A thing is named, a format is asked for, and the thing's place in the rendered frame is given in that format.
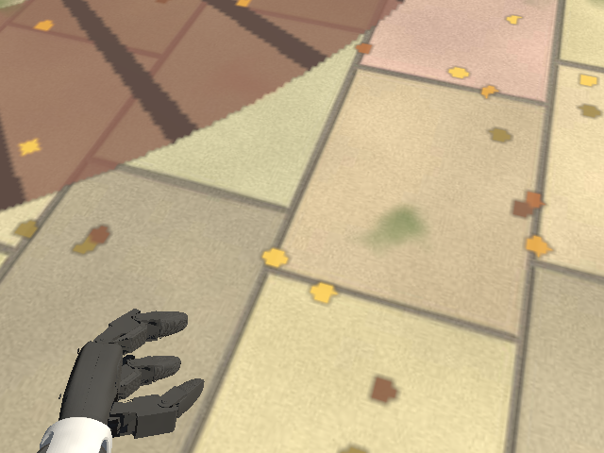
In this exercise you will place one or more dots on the left robot forearm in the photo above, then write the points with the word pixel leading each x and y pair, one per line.
pixel 77 435

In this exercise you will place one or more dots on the left robot hand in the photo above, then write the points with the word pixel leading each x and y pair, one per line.
pixel 101 377

